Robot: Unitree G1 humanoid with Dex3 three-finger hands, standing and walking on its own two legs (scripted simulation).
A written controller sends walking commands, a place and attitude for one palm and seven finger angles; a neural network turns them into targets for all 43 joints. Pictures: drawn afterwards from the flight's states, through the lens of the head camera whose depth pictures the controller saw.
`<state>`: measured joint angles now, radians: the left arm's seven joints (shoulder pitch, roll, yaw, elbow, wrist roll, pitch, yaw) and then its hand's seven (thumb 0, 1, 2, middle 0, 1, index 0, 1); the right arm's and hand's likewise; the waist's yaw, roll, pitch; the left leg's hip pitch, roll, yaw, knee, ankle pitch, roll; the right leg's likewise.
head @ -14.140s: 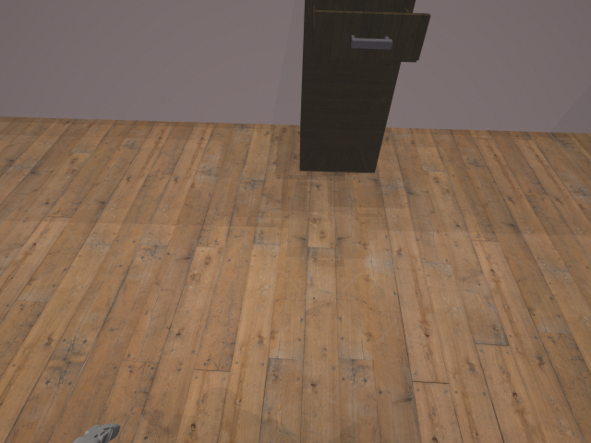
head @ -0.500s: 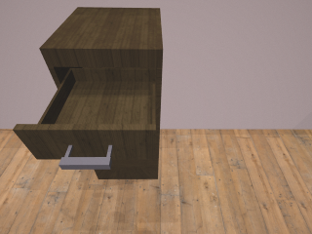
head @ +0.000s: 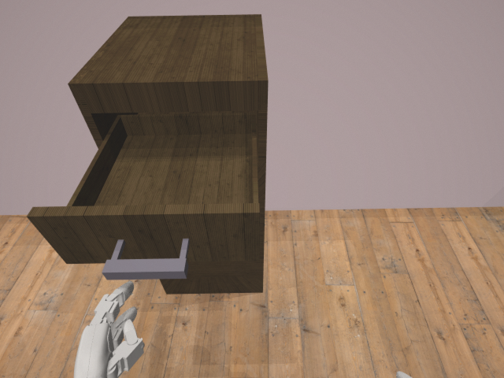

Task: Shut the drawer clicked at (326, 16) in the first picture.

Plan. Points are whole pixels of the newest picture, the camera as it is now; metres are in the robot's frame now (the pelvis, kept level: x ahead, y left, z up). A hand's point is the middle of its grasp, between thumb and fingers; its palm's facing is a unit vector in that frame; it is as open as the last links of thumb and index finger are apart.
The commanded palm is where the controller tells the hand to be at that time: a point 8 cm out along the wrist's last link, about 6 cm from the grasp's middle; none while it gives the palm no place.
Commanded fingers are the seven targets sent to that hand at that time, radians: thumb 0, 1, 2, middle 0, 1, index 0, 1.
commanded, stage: raise the hand and make a fist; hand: left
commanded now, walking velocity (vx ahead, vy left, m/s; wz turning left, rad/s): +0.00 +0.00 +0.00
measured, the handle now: (149, 257) +0.30 +0.18 +0.05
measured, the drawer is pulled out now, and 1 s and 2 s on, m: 0.29 0.29 0.29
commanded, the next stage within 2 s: bring the fist close to the handle in 1.70 s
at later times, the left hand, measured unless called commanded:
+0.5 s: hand (177, 372) +0.14 +0.11 +0.03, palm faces -0.10 -0.99 -0.06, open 4.5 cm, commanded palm +0.10 +0.20 +0.04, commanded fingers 0.00 0.90 0.90 -0.92 -1.08 -0.92 -1.08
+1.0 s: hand (130, 359) +0.14 +0.15 +0.10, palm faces +0.07 -1.00 -0.07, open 3.1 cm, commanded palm +0.08 +0.19 +0.11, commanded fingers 0.00 0.90 0.90 -1.40 -1.60 -1.40 -1.60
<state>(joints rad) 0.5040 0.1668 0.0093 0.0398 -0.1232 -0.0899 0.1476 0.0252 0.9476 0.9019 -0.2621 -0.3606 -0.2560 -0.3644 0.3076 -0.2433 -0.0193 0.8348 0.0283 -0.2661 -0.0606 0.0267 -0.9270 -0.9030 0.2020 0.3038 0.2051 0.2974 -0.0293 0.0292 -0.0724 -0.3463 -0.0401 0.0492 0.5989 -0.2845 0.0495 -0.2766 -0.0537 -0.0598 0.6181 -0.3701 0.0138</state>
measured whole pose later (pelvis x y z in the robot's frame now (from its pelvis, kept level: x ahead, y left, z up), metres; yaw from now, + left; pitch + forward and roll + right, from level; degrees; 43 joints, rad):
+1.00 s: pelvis -0.01 -0.02 -0.02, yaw +0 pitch +4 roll -1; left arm 0.75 0.21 0.10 -0.48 -0.26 -0.26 -0.17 0.02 0.90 0.90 -1.23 -1.41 -1.23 -1.41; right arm 0.22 -0.21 -0.01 0.53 0.06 -0.30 -0.06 0.02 -0.91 -0.90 0.20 0.30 0.20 0.30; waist 0.04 0.04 -0.13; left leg -0.53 0.01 0.01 0.85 -0.39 0.02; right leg -0.43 -0.01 -0.09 0.82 -0.46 -0.02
